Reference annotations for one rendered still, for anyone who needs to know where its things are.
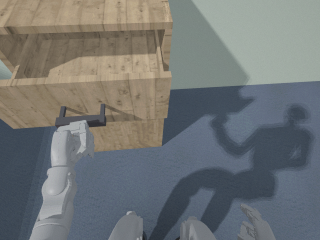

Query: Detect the left robot hand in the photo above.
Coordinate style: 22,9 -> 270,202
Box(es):
50,120 -> 95,169

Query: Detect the left robot thigh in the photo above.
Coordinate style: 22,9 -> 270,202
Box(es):
108,214 -> 143,240

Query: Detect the drawer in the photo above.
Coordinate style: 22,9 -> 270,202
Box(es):
0,29 -> 172,129

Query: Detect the robot thigh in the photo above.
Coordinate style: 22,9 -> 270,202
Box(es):
180,220 -> 216,240
108,214 -> 143,240

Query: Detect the right robot thigh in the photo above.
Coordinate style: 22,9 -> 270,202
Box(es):
180,220 -> 216,240

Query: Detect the handle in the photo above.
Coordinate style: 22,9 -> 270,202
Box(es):
55,103 -> 107,128

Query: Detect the robot left forearm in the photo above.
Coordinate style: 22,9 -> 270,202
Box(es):
29,165 -> 77,240

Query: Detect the cabinet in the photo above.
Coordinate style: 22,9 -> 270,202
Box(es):
0,0 -> 173,152

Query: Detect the right robot hand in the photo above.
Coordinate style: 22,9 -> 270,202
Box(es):
237,203 -> 276,240

